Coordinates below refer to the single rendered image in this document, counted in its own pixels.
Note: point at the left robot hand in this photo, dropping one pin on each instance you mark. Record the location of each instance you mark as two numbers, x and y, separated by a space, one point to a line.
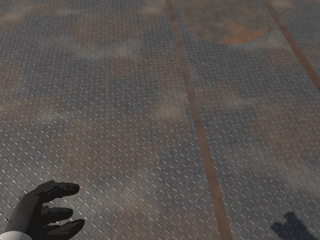
32 218

